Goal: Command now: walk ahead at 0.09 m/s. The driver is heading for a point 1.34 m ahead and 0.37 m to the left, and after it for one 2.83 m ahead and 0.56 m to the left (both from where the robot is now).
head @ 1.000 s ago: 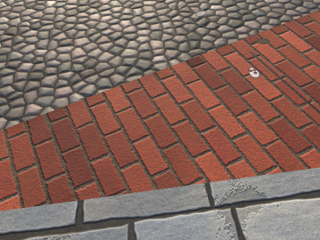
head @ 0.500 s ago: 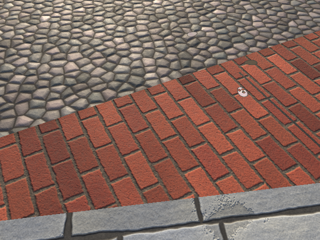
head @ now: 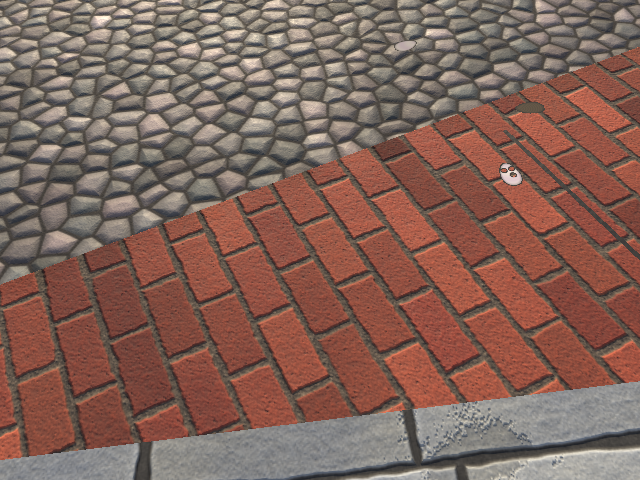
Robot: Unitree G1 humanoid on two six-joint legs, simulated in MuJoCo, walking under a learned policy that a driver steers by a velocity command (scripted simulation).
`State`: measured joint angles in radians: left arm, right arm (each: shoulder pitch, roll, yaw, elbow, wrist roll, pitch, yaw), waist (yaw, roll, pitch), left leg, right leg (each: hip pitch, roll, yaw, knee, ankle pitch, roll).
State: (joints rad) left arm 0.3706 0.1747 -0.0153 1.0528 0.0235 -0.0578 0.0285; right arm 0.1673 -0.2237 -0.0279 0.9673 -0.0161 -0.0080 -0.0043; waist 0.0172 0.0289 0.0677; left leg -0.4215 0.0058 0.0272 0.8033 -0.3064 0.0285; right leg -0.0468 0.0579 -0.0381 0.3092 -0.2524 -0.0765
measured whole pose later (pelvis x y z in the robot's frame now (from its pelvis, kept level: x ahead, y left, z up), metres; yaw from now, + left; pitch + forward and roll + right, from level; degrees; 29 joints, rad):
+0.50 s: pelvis +0.05 +0.02 -0.01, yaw -1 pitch -2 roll +1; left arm 0.31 0.16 -0.02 1.16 0.02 0.00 0.06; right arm 0.24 -0.16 0.00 1.11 -0.01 0.00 -0.04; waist -0.01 -0.01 0.05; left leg -0.23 -0.05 0.07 0.46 -0.20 0.06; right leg 0.03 0.02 -0.02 0.37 -0.37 -0.04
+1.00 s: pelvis +0.13 +0.05 -0.03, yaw -1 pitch -1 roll +0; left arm 0.54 0.18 0.02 1.20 0.02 -0.06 0.03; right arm 0.21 -0.19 -0.06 1.01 -0.01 -0.07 0.01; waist 0.02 -0.06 0.05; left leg -0.37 -0.01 0.11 0.65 -0.26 0.09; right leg 0.06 -0.03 -0.01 0.52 -0.51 -0.02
